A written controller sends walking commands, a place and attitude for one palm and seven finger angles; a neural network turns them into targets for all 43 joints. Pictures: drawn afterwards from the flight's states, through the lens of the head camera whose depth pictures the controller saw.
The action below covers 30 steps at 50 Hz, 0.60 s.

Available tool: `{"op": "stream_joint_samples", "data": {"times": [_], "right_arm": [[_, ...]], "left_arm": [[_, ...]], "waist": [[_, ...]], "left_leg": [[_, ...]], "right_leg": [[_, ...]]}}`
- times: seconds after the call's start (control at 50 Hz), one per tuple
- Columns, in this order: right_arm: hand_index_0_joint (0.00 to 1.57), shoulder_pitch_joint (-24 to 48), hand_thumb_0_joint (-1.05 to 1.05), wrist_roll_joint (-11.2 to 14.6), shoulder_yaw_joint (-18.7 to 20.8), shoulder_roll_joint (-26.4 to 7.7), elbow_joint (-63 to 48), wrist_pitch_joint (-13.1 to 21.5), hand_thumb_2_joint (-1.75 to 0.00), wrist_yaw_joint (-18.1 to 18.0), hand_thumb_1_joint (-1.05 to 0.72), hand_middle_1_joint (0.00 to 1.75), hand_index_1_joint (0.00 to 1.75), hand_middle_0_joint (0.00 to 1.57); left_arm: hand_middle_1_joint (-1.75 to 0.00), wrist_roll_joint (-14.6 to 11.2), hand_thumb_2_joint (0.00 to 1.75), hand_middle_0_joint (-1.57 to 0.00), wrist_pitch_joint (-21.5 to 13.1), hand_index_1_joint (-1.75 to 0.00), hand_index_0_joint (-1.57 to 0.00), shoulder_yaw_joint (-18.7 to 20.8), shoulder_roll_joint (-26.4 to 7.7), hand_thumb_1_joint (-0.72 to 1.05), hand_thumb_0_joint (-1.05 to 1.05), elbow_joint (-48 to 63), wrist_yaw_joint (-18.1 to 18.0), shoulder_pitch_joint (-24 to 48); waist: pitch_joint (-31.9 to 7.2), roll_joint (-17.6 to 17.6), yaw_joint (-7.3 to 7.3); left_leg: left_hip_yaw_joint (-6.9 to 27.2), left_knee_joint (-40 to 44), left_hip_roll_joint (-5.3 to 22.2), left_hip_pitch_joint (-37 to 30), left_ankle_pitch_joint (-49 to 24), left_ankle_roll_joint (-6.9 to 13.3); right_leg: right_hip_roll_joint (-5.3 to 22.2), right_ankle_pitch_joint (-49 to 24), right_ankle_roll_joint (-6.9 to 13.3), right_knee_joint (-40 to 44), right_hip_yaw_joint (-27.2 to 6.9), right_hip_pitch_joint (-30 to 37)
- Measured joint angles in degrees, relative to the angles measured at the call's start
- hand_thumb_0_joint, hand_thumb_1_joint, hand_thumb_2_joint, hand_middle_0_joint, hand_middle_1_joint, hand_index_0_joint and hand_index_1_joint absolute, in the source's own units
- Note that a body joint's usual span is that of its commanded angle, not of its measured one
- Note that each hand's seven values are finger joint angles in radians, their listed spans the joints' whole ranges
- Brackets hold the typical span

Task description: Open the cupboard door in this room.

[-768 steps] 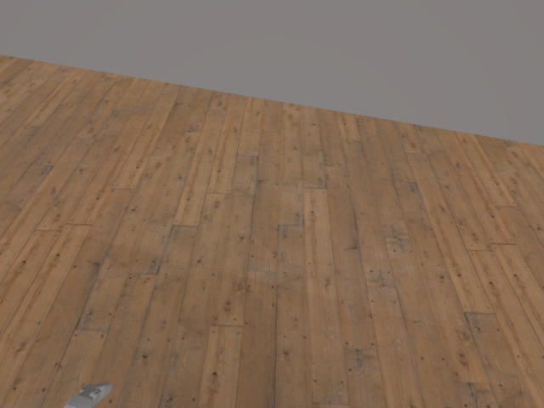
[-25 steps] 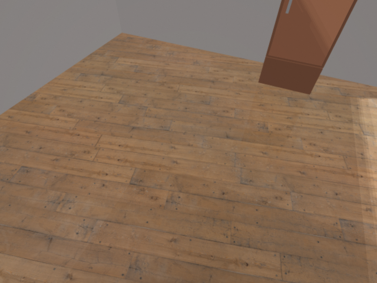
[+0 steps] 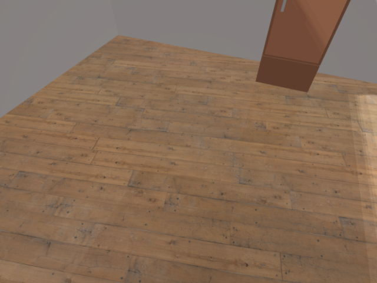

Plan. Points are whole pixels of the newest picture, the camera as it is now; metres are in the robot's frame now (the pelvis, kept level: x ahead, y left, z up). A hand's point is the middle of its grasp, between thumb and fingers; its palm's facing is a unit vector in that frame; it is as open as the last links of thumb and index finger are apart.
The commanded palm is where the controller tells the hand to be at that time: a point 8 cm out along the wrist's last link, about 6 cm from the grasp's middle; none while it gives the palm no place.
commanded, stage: turn or walk to find it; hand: left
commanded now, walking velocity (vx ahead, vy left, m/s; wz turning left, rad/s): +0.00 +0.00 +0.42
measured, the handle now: out of the picture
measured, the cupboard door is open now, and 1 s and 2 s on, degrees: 0 0 0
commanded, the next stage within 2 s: stand and wait in 0.26 s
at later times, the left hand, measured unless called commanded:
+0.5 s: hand out of the picture +0.00 +0.22 -0.17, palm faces +0.16 -0.96 -0.22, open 7.4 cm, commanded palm none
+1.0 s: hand out of the picture -0.08 +0.18 -0.19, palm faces +0.31 -0.93 -0.20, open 7.4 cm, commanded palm none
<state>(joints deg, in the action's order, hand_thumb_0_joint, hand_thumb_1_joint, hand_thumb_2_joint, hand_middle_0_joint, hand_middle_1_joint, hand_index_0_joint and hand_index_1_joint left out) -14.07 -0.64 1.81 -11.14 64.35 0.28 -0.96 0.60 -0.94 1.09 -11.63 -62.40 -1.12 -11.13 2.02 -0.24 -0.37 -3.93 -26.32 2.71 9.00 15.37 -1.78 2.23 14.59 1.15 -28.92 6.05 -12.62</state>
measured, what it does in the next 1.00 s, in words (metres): steps on the spot, turning left: right foot, then left foot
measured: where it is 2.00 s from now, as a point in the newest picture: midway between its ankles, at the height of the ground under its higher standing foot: outside the picture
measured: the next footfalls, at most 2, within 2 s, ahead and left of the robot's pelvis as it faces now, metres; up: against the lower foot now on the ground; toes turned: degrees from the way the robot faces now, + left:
right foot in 0.62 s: +0.03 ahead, -0.11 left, +0.00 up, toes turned +5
left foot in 0.98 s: -0.04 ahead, +0.13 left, +0.00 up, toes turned +19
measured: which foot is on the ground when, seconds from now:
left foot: down 0.00-0.64, up 0.66-0.96, down 0.98-1.00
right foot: down 0.00-0.30, up 0.32-0.60, down 0.62-1.00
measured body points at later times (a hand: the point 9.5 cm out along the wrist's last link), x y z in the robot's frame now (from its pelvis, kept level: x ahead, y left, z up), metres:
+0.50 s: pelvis -0.02 +0.02 +0.00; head +0.01 +0.03 +0.45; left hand -0.01 +0.27 -0.15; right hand +0.04 -0.20 -0.15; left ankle -0.02 +0.13 -0.74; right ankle -0.03 -0.11 -0.69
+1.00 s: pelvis -0.03 +0.00 -0.01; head +0.00 +0.02 +0.44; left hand -0.09 +0.23 -0.17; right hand +0.08 -0.22 -0.16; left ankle -0.08 +0.12 -0.74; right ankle -0.01 -0.11 -0.74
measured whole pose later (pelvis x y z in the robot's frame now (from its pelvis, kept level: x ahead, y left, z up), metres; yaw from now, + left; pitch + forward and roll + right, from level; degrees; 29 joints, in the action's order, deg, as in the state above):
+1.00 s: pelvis -0.03 +0.00 -0.01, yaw +15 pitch +0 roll +0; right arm -10.0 -0.5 3.0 -11.2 61.4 -0.7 -0.6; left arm 0.9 0.2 1.6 -10.1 -61.6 -1.4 -14.7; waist 4.8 1.0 1.3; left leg -2.8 -31.2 1.9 12.7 18.0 -1.2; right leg 5.2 18.8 -0.6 -34.1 9.3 -14.3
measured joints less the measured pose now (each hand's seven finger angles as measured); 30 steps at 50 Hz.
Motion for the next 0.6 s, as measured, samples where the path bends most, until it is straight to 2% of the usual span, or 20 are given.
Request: {"op": "stream_joint_samples", "data": {"times": [0.18, 0.26, 0.3, 0.34, 0.38, 0.42, 0.46, 0.52, 0.56, 0.6], "right_arm": [[0.20, 0.73, 0.00, -0.23, 0.32, -0.20, -2.56, -1.59, -0.90, 0.43, -0.91, 0.30, 0.30, 0.20], [0.20, 0.47, 0.00, -0.27, 0.79, -0.02, -3.57, -2.36, -0.90, 0.72, -0.91, 0.30, 0.30, 0.20], [0.20, 0.44, 0.00, -0.25, 0.84, 0.48, -3.88, -2.39, -0.90, 0.91, -0.91, 0.30, 0.30, 0.20], [0.20, 0.15, 0.00, -0.50, 0.72, 1.19, -4.34, -1.81, -0.90, 0.99, -0.91, 0.30, 0.30, 0.20], [0.20, 0.09, 0.00, -0.59, 0.55, 1.86, -4.52, -1.16, -0.90, 0.69, -0.91, 0.30, 0.30, 0.20], [0.20, 0.08, 0.00, -0.64, 0.32, 2.31, -4.38, -0.69, -0.90, 0.31, -0.91, 0.30, 0.30, 0.20], [0.20, 0.25, 0.00, -0.61, 0.10, 2.58, -3.97, -0.44, -0.90, 0.05, -0.91, 0.30, 0.30, 0.20], [0.20, 0.60, 0.00, -0.63, 0.18, 2.49, -3.25, -0.27, -0.90, -0.38, -0.92, 0.30, 0.30, 0.21], [0.20, 0.79, 0.00, -0.55, 0.32, 2.22, -2.84, -0.17, -0.90, -0.34, -0.92, 0.30, 0.30, 0.21], [0.20, 0.88, 0.00, -0.34, 0.46, 2.00, -2.42, -0.14, -0.90, -0.25, -0.92, 0.30, 0.30, 0.21]], "left_arm": [[-0.30, 0.03, 0.89, -0.20, 1.54, -0.30, -0.20, 0.46, 0.68, 0.90, 0.00, 1.91, -0.06, 0.71], [-0.30, 0.44, 0.89, -0.20, 2.00, -0.30, -0.20, 0.91, 0.95, 0.90, 0.00, 3.03, 0.01, 0.87], [-0.30, 0.45, 0.89, -0.20, 2.27, -0.30, -0.20, 1.22, 0.55, 0.90, 0.00, 3.41, 0.05, 0.75], [-0.30, 0.22, 0.89, -0.20, 2.91, -0.30, -0.20, 1.43, -0.02, 0.90, 0.00, 3.47, 0.07, 0.35], [-0.30, 0.21, 0.89, -0.20, 3.63, -0.30, -0.20, 1.44, -0.41, 0.90, 0.00, 3.06, 0.00, 0.35], [-0.30, 0.31, 0.89, -0.20, 3.71, -0.30, -0.20, 1.40, -0.54, 0.91, 0.00, 2.71, 0.09, 0.38], [-0.30, 0.33, 0.89, -0.19, 3.30, -0.30, -0.20, 1.22, -0.53, 0.91, 0.00, 2.53, 0.18, 0.17], [-0.30, 0.19, 0.89, -0.19, 2.74, -0.30, -0.20, 0.81, -0.28, 0.91, 0.00, 2.21, 0.18, -0.35], [-0.30, 0.04, 0.89, -0.19, 2.39, -0.30, -0.20, 0.47, -0.02, 0.91, 0.00, 1.86, 0.08, -0.60], [-0.30, -0.06, 0.89, -0.19, 1.83, -0.30, -0.20, 0.16, 0.23, 0.91, 0.00, 1.41, -0.04, -0.94]], "waist": [[0.97, -0.51, -0.04], [2.45, -0.70, -0.25], [3.19, 0.70, 0.04], [2.98, 2.07, 0.31], [2.76, 2.31, 0.13], [2.40, 1.86, -0.03], [1.92, 1.33, 0.10], [1.19, 0.70, 0.12], [0.82, 0.50, 0.04], [0.43, 0.53, 0.05]], "left_leg": [[3.17, -5.46, -0.10, 4.60, 1.39, 0.04], [2.08, -11.21, 0.69, 7.72, 4.97, 0.57], [1.18, -11.30, 0.13, 7.90, 2.93, 1.11], [0.78, -10.73, -1.04, 8.05, 3.06, 2.19], [0.96, -8.56, -1.56, 7.65, 2.13, 2.86], [1.51, -5.45, -1.83, 6.98, 0.13, 3.01], [1.79, -2.46, -1.99, 6.15, -1.60, 3.06], [1.94, 0.47, -2.24, 5.11, -3.24, 2.78], [1.90, 1.07, -2.47, 4.71, -3.57, 2.40], [1.72, 0.34, -2.76, 4.70, -3.18, 1.82]], "right_leg": [[0.56, 0.80, 0.19, -2.00, 3.17, -1.49], [1.64, 2.04, -0.35, -4.54, 5.73, -2.29], [3.15, 2.95, -1.04, -6.55, 5.92, -2.92], [3.77, 6.39, -2.06, -10.12, 4.10, -4.74], [2.61, 11.28, -2.55, -17.52, 0.85, -7.35], [1.56, 12.27, -2.83, -23.05, -1.29, -9.10], [1.08, 11.89, -3.21, -24.89, -2.50, -9.57], [1.05, 11.85, -3.81, -20.94, -3.44, -7.85], [1.15, 11.14, -4.01, -14.91, -3.74, -5.46], [1.28, 6.70, -4.12, -6.60, -3.60, -2.16]]}}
